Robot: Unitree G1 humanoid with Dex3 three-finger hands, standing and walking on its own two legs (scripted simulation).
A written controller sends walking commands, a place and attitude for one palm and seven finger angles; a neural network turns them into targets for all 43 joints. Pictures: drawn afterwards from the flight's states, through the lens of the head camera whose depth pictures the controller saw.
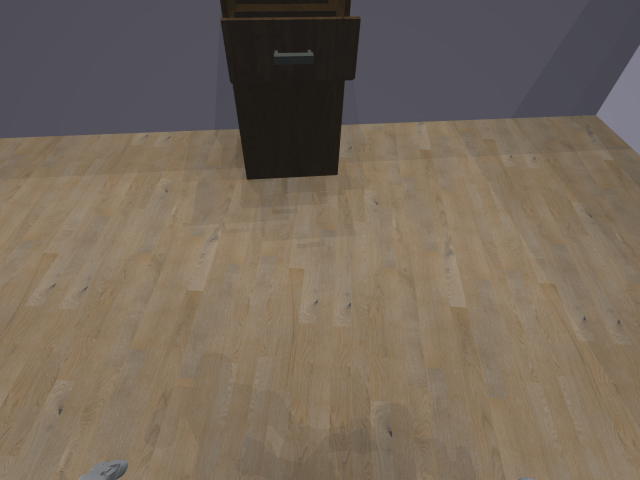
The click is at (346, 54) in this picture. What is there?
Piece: drawer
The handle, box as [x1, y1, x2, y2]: [274, 50, 313, 64]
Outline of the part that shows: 274,50 274,64 313,63 313,54 310,50 308,50 305,53 278,53 277,50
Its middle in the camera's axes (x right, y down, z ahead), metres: -0.08 -0.55 +1.16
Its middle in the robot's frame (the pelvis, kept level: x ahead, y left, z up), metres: +1.23 +0.15 -0.03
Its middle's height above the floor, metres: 0.74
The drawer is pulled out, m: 0.30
